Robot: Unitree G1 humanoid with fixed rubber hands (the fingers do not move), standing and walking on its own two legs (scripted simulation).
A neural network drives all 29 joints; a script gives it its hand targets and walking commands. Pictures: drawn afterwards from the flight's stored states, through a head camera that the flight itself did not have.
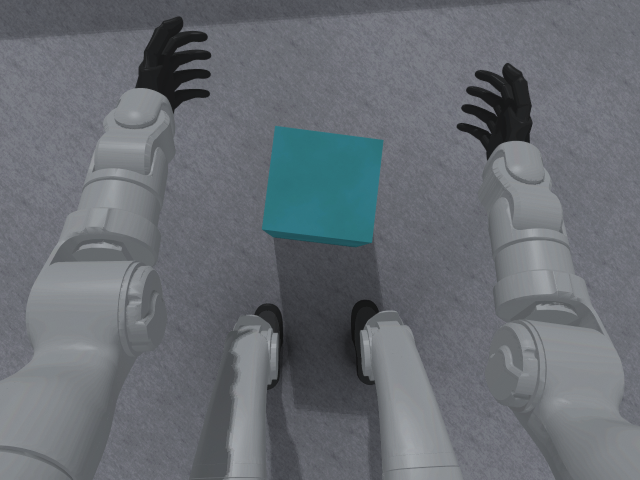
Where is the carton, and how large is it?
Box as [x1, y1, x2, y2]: [262, 126, 383, 246]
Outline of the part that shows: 275,126 262,229 274,237 348,246 358,246 371,242 383,140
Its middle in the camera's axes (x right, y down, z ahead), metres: +0.00 -0.10 +0.86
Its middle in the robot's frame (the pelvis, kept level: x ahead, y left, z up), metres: +0.48 -0.02 -0.52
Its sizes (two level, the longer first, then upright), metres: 0.210 0.200 0.250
